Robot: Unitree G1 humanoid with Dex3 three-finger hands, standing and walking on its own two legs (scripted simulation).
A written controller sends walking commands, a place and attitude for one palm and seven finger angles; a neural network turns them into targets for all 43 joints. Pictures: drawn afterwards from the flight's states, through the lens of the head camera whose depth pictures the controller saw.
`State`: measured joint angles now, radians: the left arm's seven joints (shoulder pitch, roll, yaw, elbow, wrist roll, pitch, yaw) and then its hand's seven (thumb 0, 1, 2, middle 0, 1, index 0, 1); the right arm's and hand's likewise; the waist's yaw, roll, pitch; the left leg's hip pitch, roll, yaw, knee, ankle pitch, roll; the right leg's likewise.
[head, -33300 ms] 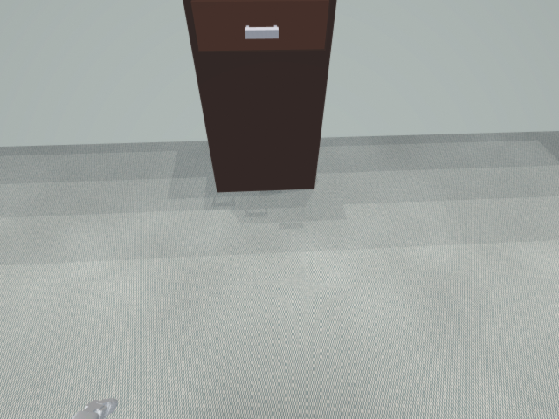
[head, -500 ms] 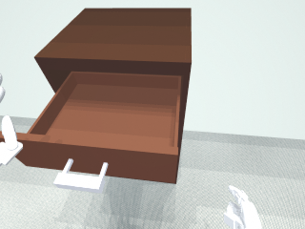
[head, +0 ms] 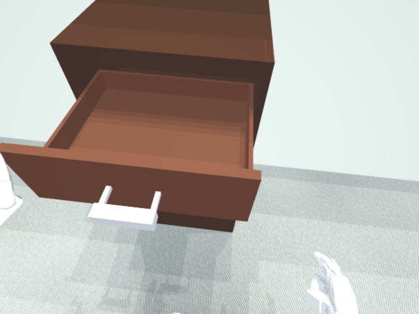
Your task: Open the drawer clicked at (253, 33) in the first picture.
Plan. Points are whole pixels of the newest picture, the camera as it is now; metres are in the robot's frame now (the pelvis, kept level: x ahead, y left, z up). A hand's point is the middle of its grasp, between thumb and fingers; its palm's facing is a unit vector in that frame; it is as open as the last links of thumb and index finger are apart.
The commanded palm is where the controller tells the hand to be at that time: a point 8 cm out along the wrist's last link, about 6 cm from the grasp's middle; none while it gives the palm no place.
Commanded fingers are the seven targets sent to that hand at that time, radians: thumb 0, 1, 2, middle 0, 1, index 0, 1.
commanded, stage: step back with the hand held close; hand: left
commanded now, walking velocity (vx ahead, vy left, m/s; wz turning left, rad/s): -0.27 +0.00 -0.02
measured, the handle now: (128, 205) +0.30 +0.17 +0.05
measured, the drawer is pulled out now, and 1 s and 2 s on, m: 0.28 0.28 0.28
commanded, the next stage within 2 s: stop stepping back and stand still in 0.46 s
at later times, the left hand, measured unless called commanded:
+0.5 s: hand (43, 260) +0.14 +0.18 +0.22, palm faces +0.23 -0.80 -0.56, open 7.5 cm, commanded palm +0.05 +0.25 +0.24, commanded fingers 0.00 0.90 0.90 -0.20 -0.30 -0.20 -0.30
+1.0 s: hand out of the picture +0.00 +0.18 +0.24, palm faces +0.38 -0.76 -0.53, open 7.4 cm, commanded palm -0.05 +0.24 +0.24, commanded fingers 0.00 0.90 0.90 -0.20 -0.30 -0.20 -0.30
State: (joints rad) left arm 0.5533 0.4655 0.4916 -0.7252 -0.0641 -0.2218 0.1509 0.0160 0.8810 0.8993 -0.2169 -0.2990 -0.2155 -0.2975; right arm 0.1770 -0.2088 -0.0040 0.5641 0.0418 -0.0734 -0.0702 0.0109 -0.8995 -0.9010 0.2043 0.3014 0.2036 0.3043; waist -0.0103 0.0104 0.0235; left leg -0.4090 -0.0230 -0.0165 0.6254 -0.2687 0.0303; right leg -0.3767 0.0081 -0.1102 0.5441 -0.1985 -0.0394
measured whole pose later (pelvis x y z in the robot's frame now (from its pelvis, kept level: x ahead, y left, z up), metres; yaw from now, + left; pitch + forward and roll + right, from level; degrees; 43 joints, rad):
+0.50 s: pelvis -0.10 -0.02 +0.00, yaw -3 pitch +5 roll -3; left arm 0.49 0.51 0.52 -0.79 -0.09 -0.24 0.07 0.02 0.88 0.90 -0.21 -0.30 -0.21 -0.30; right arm 0.06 -0.17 0.04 0.56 0.02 -0.13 -0.02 0.01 -0.90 -0.90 0.21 0.30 0.21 0.30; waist 0.00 0.03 0.10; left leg -0.56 0.08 0.00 0.50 -0.03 0.00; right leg -0.19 0.04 -0.07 0.48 -0.39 -0.01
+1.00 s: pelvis -0.18 -0.04 +0.00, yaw +2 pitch +0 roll -1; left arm 0.66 0.48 0.50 -0.81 -0.07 -0.23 0.14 0.02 0.88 0.90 -0.22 -0.30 -0.22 -0.30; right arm 0.22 -0.21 0.00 0.61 0.03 -0.06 -0.05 0.01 -0.90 -0.90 0.20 0.30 0.20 0.30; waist -0.03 0.00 0.00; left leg -0.30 0.00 0.01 0.56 -0.26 0.02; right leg -0.25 0.00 -0.12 0.54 -0.30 -0.04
